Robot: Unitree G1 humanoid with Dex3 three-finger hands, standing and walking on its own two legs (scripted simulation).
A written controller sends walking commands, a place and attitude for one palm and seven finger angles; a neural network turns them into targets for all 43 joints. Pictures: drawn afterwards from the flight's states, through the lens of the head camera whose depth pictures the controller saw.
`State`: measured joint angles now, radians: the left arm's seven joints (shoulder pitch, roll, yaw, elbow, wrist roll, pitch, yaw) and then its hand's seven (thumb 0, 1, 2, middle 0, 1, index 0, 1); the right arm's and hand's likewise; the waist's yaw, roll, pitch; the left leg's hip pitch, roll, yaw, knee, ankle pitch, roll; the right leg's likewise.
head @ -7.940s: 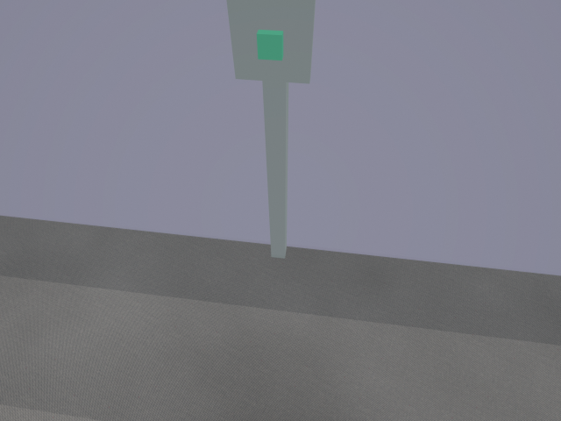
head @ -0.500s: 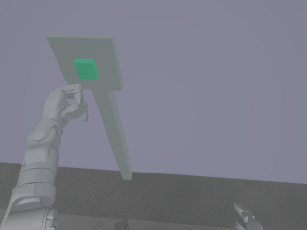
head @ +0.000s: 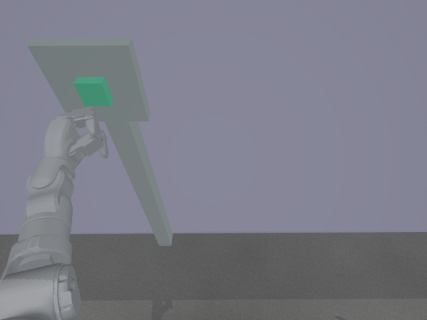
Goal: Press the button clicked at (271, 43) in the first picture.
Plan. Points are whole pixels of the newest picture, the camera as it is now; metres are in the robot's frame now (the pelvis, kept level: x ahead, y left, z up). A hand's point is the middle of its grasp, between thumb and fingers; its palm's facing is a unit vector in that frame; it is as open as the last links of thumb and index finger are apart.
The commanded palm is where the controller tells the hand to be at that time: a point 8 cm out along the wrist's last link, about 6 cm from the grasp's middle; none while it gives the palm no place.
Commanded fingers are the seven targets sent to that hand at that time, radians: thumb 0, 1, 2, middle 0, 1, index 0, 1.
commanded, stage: aim a knuckle at the button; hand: left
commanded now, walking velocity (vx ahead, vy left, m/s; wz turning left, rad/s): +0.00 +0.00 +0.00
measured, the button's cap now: (94, 90) +0.52 +0.24 +0.16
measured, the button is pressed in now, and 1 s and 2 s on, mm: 0 0 9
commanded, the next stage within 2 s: press the button with the knuckle in 0.78 s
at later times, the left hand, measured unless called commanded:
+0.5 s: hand (98, 138) +0.41 +0.21 +0.14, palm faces -0.01 -1.00 -0.02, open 3.1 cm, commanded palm +0.38 +0.26 +0.13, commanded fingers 0.00 0.90 0.90 -1.30 -1.50 -1.30 -1.50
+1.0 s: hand (103, 137) +0.42 +0.20 +0.13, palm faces +0.00 -1.00 -0.02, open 3.1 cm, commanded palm +0.40 +0.26 +0.13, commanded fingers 0.00 0.90 0.90 -1.30 -1.50 -1.30 -1.50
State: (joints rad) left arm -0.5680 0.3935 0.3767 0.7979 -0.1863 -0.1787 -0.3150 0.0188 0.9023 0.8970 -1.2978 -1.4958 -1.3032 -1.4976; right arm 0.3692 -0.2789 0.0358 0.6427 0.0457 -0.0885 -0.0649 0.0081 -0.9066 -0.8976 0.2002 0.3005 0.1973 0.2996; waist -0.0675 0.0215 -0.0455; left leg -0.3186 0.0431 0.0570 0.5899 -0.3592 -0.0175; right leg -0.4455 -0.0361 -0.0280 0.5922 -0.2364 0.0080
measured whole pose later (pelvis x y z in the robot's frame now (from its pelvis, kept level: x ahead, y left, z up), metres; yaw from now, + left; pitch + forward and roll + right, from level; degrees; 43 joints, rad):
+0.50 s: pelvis +0.00 +0.00 +0.00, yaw +1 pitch +6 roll +0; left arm -0.58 0.38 0.33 0.77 -0.20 -0.20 -0.32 0.02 0.90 0.90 -1.30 -1.50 -1.30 -1.50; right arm 0.34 -0.27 0.04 0.60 0.05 -0.09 -0.06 0.01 -0.91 -0.90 0.20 0.30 0.20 0.30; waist -0.05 0.02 -0.05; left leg -0.35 0.04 0.05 0.62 -0.37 -0.01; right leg -0.46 -0.04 -0.04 0.61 -0.24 0.01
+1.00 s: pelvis -0.01 +0.00 +0.00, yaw +1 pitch +5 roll +0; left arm -0.65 0.40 0.32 0.85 -0.18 -0.15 -0.30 0.02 0.90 0.90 -1.30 -1.50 -1.30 -1.50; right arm 0.31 -0.28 0.05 0.61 0.05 -0.08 -0.07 0.01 -0.91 -0.90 0.20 0.30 0.20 0.30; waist -0.06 0.02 -0.04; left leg -0.36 0.04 0.03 0.62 -0.36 -0.02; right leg -0.47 -0.04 -0.05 0.61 -0.24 0.01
